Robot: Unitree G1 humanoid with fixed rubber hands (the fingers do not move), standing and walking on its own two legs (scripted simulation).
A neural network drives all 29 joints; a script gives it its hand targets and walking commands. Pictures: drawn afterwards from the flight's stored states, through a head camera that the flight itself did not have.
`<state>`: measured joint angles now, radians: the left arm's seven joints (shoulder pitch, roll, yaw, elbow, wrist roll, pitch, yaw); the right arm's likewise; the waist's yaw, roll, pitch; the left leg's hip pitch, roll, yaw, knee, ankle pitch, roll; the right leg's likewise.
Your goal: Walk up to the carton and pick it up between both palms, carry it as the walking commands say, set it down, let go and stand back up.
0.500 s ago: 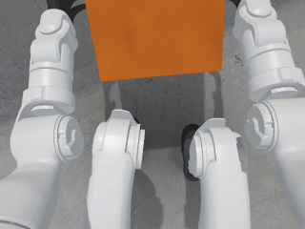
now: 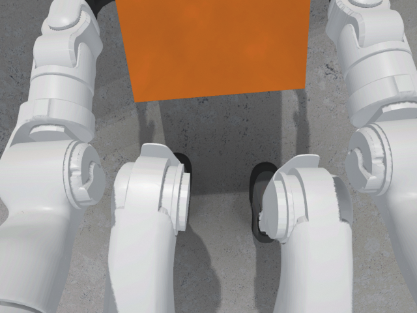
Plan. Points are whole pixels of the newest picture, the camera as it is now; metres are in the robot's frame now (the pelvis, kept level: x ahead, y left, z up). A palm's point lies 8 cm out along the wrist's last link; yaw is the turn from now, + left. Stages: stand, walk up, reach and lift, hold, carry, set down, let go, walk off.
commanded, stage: set down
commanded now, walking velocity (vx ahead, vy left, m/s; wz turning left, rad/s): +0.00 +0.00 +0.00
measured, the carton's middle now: (211, 8) +0.54 +0.05 -0.26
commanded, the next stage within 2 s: none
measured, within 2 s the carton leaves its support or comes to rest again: rests again in 0.42 s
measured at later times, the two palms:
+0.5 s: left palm out of the picture +0.52 +0.23 -0.18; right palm out of the picture +0.56 -0.13 -0.18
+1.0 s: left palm out of the picture +0.53 +0.23 -0.19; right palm out of the picture +0.57 -0.13 -0.20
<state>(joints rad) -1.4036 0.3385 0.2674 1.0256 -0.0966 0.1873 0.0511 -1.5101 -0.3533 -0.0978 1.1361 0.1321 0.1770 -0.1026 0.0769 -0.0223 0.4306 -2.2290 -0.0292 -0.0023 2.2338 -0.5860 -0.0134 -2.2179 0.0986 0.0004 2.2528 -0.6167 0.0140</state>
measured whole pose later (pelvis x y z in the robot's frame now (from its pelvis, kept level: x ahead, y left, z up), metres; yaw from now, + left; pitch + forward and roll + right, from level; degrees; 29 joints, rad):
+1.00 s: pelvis +0.01 +0.00 -0.02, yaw +1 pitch +31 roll +1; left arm -1.44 0.37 0.26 1.08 -0.12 0.13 0.00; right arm -1.52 -0.35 -0.16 1.11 0.08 0.13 -0.05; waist 0.06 0.00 0.50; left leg -2.23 -0.01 0.02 2.30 -0.62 0.00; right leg -2.21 0.06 -0.01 2.33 -0.66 -0.01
